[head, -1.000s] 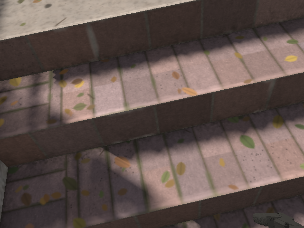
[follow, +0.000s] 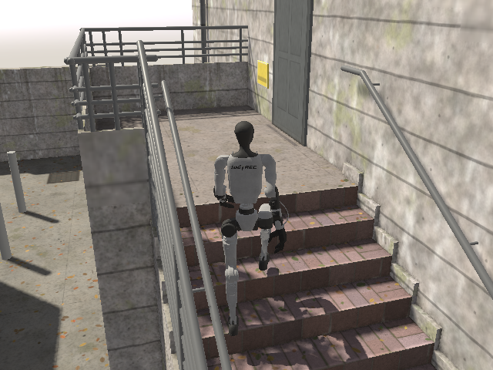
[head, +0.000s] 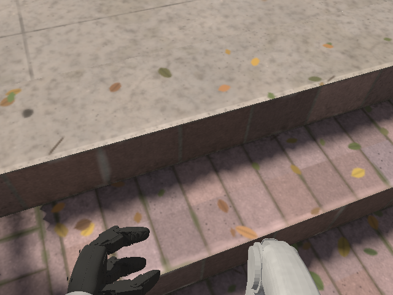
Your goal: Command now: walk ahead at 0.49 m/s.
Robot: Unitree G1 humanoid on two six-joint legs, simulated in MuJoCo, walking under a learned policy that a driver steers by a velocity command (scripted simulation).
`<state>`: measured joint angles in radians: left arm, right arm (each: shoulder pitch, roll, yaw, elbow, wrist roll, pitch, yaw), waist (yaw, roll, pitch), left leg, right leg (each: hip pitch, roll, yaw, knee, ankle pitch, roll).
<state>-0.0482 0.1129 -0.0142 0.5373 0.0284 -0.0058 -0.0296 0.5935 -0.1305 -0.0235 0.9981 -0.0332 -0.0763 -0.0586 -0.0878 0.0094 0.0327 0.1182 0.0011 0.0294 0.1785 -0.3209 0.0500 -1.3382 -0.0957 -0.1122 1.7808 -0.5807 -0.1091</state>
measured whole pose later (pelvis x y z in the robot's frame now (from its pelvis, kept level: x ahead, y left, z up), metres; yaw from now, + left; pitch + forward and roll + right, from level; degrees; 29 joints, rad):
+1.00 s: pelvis +0.59 +0.00 +0.35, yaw +7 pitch +4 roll -1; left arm -0.05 -0.01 -0.05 0.52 0.04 -0.02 -0.01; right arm 0.60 -0.07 -0.03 1.03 -0.02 -0.12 -0.03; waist -0.10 -0.03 -0.01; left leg -0.13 -0.03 0.00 0.41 -0.35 0.07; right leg -1.37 -0.11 -0.05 2.02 -0.30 -0.09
